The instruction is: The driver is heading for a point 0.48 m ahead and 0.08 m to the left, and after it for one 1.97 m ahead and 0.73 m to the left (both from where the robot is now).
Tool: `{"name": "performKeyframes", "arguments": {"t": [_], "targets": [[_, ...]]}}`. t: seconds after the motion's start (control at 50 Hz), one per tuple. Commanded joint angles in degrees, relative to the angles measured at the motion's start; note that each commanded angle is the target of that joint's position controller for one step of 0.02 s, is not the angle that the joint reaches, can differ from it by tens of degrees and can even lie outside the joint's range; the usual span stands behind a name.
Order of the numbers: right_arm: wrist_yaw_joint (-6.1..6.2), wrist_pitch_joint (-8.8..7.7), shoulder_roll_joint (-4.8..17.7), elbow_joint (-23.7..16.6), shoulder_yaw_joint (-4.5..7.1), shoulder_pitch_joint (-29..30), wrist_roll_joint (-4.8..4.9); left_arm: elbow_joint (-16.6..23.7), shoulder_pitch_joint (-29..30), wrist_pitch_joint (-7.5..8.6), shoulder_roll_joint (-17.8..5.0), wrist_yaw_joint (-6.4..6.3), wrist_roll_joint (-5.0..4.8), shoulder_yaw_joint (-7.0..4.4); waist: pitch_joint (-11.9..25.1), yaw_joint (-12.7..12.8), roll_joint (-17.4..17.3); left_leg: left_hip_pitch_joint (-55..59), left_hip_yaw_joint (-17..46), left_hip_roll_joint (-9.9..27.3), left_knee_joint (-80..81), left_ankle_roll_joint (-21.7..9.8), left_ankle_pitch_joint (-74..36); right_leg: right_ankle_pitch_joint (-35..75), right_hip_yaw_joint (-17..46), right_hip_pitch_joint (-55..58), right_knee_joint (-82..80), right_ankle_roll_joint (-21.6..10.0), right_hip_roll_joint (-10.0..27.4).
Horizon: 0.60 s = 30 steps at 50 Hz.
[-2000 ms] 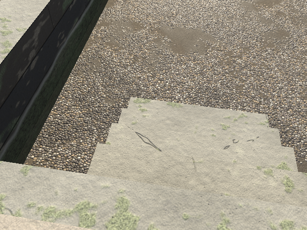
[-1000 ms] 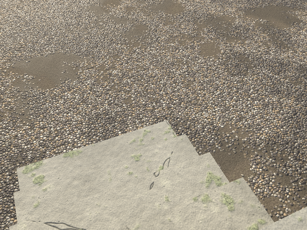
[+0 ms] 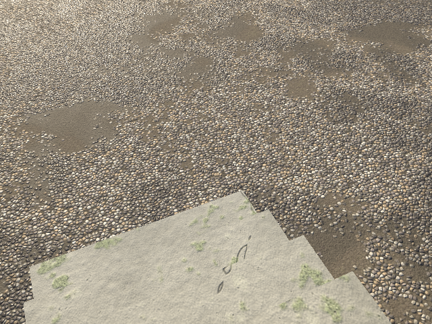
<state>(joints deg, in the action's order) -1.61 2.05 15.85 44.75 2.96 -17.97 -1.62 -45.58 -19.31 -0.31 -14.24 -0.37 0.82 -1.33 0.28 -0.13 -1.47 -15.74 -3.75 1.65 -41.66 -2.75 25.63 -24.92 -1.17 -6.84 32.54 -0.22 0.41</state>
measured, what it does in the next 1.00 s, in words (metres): goes down: left foot, then right foot 0.17 m lower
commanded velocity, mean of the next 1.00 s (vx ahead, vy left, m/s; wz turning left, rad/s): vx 0.38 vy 0.00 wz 0.10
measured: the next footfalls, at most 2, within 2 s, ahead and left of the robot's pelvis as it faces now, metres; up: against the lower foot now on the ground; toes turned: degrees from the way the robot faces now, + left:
left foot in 0.16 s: +0.14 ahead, +0.09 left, +0.00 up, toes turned +2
right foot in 0.78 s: +0.51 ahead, -0.14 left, -0.17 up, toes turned -5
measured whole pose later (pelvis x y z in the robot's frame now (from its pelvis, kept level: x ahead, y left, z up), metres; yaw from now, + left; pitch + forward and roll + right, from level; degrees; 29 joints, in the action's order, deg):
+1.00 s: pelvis +0.44 -0.05 -0.17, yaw +8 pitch -1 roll -2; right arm -1.2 -1.1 12.1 51.7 0.5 -17.3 4.6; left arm -57.5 -20.5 2.0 -11.0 3.4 -2.3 -1.2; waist -3.0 -0.1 -3.3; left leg -34.6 2.8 2.5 -64.8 4.4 12.9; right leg -15.1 -12.0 -14.6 31.2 -2.9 1.1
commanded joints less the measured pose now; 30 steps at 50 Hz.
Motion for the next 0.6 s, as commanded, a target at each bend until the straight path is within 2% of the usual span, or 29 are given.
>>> {"name": "performKeyframes", "arguments": {"t": [0.02, 0.04, 0.08, 0.1, 0.12, 0.14, 0.16, 0.18, 0.2, 0.22, 0.24, 0.26, 0.3, 0.32, 0.36, 0.4, 0.42, 0.44, 0.46, 0.48, 0.5, 0.52, 0.54, 0.56, 0.58, 0.6], "targets": [[0.39, -2.47, 4.3, -9.0, 1.08, 13.1, 0.08, -1.6, -11.1, 1.05, -12.0, -1.21, -0.06, -3.54, -8.5, 7.1, 9.8, -31.1, 1.7, -0.5, -9.4, -1.0, 7.6, 28.8, 24.5, 17.8, -14.4, -15.3, 18.5], [0.25, -2.84, 4.0, -8.9, 1.0, 12.4, 0.56, -1.7, -9.4, 1.1, -11.3, -1.25, 0.2, -3.43, -7.2, 6.1, 8.6, -29.5, 2.3, 0.5, -7.9, -1.0, 5.0, 30.9, 21.9, 17.7, -14.3, -14.7, 17.9], [-0.22, -3.3, 3.6, -8.5, 0.88, 10.3, 1.01, -1.4, -2.8, 1.13, -10.0, -0.89, 0.32, -2.99, -5.9, 3.1, 10.2, -17.9, 0.8, -0.7, -0.7, -1.2, -2.1, 28.9, 15.4, 10.1, -15.6, -11.4, 13.8], [-0.52, -3.17, 3.0, -7.7, 0.79, 7.3, 0.75, -1.4, -0.2, 1.29, -9.6, -0.7, 0.03, -2.87, -5.3, 1.5, 11.7, -8.5, -1.3, -2.8, 1.9, -1.4, -6.8, 29.3, 10.9, 3.6, -15.8, -9.6, 10.8], [-0.74, -2.85, 2.1, -5.0, 0.76, 0.3, 0.4, -1.9, 1.8, 1.42, -9.1, -0.58, -0.53, -2.93, -3.0, -2.1, 12.2, 3.0, -2.4, -4.5, 2.8, -1.9, -12.0, 31.6, 7.4, -2.7, -12.8, -8.4, 9.5], [-0.44, -2.69, 2.6, -1.9, 1.26, -8.4, 0.43, -1.5, 4.2, 1.7, -9.9, -0.72, -1.13, -3.07, -0.8, -6.7, 8.2, 16.0, -2.7, -6.4, 6.6, -2.3, -15.9, 34.8, 4.4, -10.0, -6.0, -7.1, 7.4], [0.21, -2.74, 6.1, 1.0, 2.63, -17.7, -0.1, -1.3, 5.5, 2.1, -9.4, -0.81, -0.96, -2.91, 1.8, -12.2, -0.5, 27.6, 2.3, -3.4, 11.0, -3.5, -12.4, 31.7, 0.3, -18.3, 8.9, -5.3, 3.6], [0.78, -3.32, 11.1, 2.3, 3.51, -26.0, 0.0, 0.1, 6.7, 2.55, -5.9, -0.78, 0.59, -2.23, 5.7, -14.9, -13.1, 31.1, 19.5, 9.4, 18.4, -5.1, -1.3, -0.5, -2.1, -26.4, 32.7, -4.0, -2.8], [1.05, -3.32, 13.5, 0.9, 3.38, -19.5, 1.13, 1.3, 1.4, 2.52, -5.3, -0.37, -0.73, -2.33, 4.6, -7.9, -18.4, 22.9, 43.0, 17.8, 28.2, -11.2, -0.1, -4.9, 6.6, -32.0, 40.7, -4.8, -7.3], [1.23, -3.11, 9.2, -2.2, 2.44, -10.1, 1.26, 0.2, 2.9, 2.17, -8.4, -0.47, -0.9, -3.06, -2.7, -4.7, -9.0, 16.7, 37.8, 18.7, 27.8, -14.2, 3.4, -0.6, 7.3, -34.3, 44.4, -5.6, -2.2], [0.95, -3.42, 6.6, -3.5, 1.63, -5.8, 0.85, -0.6, 3.3, 1.95, -9.2, -0.23, -0.51, -3.34, -5.1, -2.9, -2.7, 11.1, 32.9, 16.9, 28.2, -14.7, -0.2, 3.6, 6.4, -32.7, 42.7, -5.7, 0.3], [0.86, -4.11, 5.4, -3.5, 1.22, -4.4, 0.65, -1.6, 2.0, 1.72, -8.1, -0.26, -0.2, -3.21, -5.8, -0.8, -0.5, 9.5, 28.6, 14.7, 28.9, -13.3, -5.2, 5.3, 6.1, -31.4, 39.0, -5.1, 2.4], [0.88, -5.37, 5.0, -2.4, 0.86, -4.9, 0.52, -2.5, 1.2, 0.39, -6.8, -0.06, 0.5, -3.03, -5.9, 0.8, -1.4, 7.2, 22.9, 12.2, 30.4, -12.2, -13.7, 7.7, 5.7, -28.7, 32.9, -3.5, 4.3], [0.89, -6.02, 5.5, -1.5, 0.92, -6.3, 0.8, -2.2, 2.4, -0.18, -6.4, 0.03, 0.34, -3.02, -6.2, 0.9, -1.9, 7.2, 21.6, 11.8, 31.2, -12.2, -17.5, 9.6, 5.2, -29.0, 30.7, -3.0, 4.3], [1.27, -6.23, 6.5, 0.1, 1.16, -8.8, 1.44, -1.1, 7.1, -0.69, -5.4, 0.97, 0.96, -2.79, -6.3, 0.6, -0.4, 9.7, 18.5, 11.2, 32.0, -12.1, -24.4, 14.0, 4.2, -31.6, 24.2, -2.1, 4.4], [1.69, -5.68, 6.5, 1.6, 1.25, -10.7, 1.48, -0.8, 9.3, -0.87, -3.5, 1.7, 1.45, -1.98, -5.5, 0.1, -0.8, 10.2, 13.5, 10.0, 31.0, -11.6, -31.3, 19.4, 1.8, -31.2, 20.8, -1.5, 4.4], [1.78, -5.75, 6.5, 2.8, 1.27, -12.2, 1.11, -2.0, 7.7, -0.91, -3.6, 2.0, 1.69, -2.18, -4.4, 0.5, -1.9, 11.0, 13.1, 10.5, 28.8, -11.8, -32.9, 24.4, 2.4, -31.3, 22.8, -2.3, 4.9], [1.75, -5.79, 6.2, 2.4, 1.1, -11.8, 0.88, -2.6, 7.6, -0.91, -4.4, 2.15, 1.3, -2.5, -3.4, 0.2, -1.3, 10.5, 11.0, 9.1, 27.1, -11.4, -30.8, 28.3, 0.6, -30.9, 22.8, -2.5, 4.3], [1.73, -5.71, 5.5, 2.8, 0.86, -12.4, 1.06, -2.7, 9.0, -1.0, -4.6, 2.23, 1.25, -2.64, -3.7, -0.3, -1.1, 9.2, 11.2, 8.8, 26.5, -11.3, -29.0, 29.8, 0.2, -30.9, 22.7, -2.9, 4.2], [2.28, -6.05, 5.0, 4.8, 0.79, -16.0, 1.22, -0.8, 14.7, -0.75, -5.1, 2.12, 1.66, -3.18, -5.6, -2.2, -1.8, 15.3, 14.5, 10.1, 24.6, -11.0, -24.8, 33.1, 3.7, -39.2, 22.8, -2.8, 4.9], [2.73, -6.28, 5.1, 5.4, 0.9, -17.5, 1.19, 0.1, 17.7, -0.56, -5.4, 1.92, 1.87, -3.28, -6.8, -3.0, -2.0, 18.8, 16.1, 11.0, 24.0, -11.1, -22.9, 32.1, 4.8, -45.2, 22.1, -2.5, 5.3], [2.76, -6.82, 5.5, 5.7, 1.01, -19.2, 1.1, 1.9, 21.8, -0.07, -5.2, 1.56, 1.78, -3.31, -8.1, -4.6, -2.3, 21.7, 16.0, 10.1, 23.7, -10.8, -18.9, 32.2, 4.2, -50.3, 18.2, -2.3, 4.6], [2.92, -7.16, 4.8, 6.7, 0.93, -21.3, 0.67, 2.6, 24.6, 0.4, -4.9, 1.5, 2.04, -3.22, -9.5, -5.8, -2.9, 23.1, 16.8, 10.6, 22.6, -11.0, -18.9, 32.8, 4.2, -52.5, 16.6, -2.2, 4.7], [3.38, -7.59, 4.2, 7.0, 0.8, -19.3, 0.89, 3.3, 25.9, 1.19, -4.7, 1.87, 2.34, -2.98, -10.9, -4.3, -1.3, 18.8, 14.1, 9.2, 22.6, -9.4, -16.4, 39.2, 4.9, -48.2, 8.8, -1.9, 5.7], [3.26, -8.24, 4.6, 6.6, 0.71, -17.5, 0.31, 3.0, 26.1, 1.32, -4.1, 2.4, 1.85, -2.77, -10.6, -4.5, -0.3, 11.6, 12.3, 7.4, 23.4, -8.5, -12.0, 46.4, 1.0, -40.1, 5.3, -1.9, 4.3], [3.19, -8.42, 3.9, 6.4, 0.34, -15.3, 0.49, 2.5, 25.0, 1.5, -2.9, 3.19, 1.65, -2.51, -10.1, -3.7, 0.4, 4.6, 11.5, 7.1, 22.3, -7.8, -9.0, 54.3, 1.1, -31.0, 4.0, -2.7, 4.6]]}}
Velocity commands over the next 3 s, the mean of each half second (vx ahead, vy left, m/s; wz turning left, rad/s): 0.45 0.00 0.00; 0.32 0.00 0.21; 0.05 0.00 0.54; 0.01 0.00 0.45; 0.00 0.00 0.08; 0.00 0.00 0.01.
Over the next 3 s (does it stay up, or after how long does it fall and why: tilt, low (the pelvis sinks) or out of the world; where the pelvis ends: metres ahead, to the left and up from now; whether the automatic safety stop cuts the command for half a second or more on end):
stays up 0.44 -0.04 -0.15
